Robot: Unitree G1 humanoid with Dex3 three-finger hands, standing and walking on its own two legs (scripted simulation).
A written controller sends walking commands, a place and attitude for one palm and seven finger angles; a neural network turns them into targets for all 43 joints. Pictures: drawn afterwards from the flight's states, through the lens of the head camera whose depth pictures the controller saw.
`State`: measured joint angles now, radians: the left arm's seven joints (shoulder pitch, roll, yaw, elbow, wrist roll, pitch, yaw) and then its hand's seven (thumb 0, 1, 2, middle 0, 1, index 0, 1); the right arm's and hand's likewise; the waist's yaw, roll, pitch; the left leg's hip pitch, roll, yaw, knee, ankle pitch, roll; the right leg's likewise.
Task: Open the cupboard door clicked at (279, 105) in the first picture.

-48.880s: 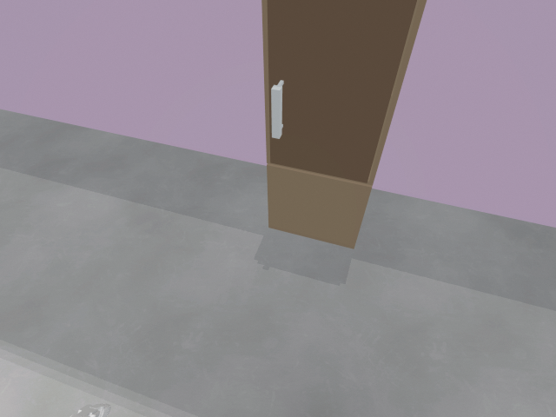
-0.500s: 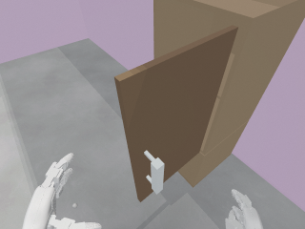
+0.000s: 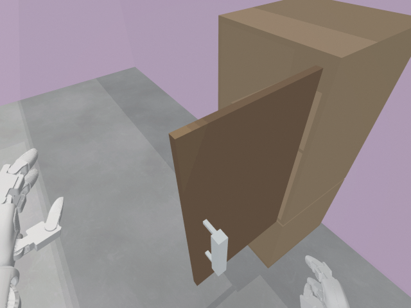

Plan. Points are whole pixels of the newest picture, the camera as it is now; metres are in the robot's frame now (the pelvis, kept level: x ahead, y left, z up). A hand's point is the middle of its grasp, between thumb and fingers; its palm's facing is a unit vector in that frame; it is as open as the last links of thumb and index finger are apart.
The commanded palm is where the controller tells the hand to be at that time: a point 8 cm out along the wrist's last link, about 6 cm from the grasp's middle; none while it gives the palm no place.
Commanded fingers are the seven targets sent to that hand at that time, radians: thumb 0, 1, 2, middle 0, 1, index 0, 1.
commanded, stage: draw the hand back to the body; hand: left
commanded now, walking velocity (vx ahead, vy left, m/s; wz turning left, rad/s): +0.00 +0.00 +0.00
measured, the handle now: (213, 247) +0.29 +0.03 -0.09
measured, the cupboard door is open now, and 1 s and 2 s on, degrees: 92 92 92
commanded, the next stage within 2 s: step back with the hand held close in 0.38 s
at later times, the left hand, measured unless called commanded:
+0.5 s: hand (59, 224) +0.18 +0.24 +0.16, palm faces +0.44 -0.80 -0.40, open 7.4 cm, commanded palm +0.14 +0.28 +0.18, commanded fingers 0.00 0.90 0.90 -0.20 -0.30 -0.20 -0.30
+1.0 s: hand (39, 242) +0.15 +0.25 +0.16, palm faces +0.35 -0.79 -0.50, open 7.4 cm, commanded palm +0.09 +0.29 +0.18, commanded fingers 0.00 0.90 0.90 -0.20 -0.30 -0.20 -0.30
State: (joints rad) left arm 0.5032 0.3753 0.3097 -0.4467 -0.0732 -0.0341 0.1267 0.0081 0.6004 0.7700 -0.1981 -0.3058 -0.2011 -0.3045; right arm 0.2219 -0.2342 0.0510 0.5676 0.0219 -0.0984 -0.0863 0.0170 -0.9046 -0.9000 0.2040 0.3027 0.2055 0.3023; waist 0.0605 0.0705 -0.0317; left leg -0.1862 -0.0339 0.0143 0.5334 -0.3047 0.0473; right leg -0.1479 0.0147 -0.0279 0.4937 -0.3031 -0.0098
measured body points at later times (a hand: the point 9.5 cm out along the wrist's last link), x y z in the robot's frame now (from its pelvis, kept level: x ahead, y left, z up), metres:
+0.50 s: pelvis -0.01 -0.02 +0.01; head -0.03 -0.05 +0.45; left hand +0.15 +0.28 +0.19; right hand +0.18 -0.24 -0.08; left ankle -0.01 +0.08 -0.74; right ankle -0.02 -0.11 -0.74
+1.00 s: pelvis -0.05 +0.00 +0.00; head -0.04 +0.00 +0.45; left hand +0.13 +0.29 +0.19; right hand +0.12 -0.26 -0.07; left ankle -0.01 +0.08 -0.74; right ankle -0.02 -0.11 -0.74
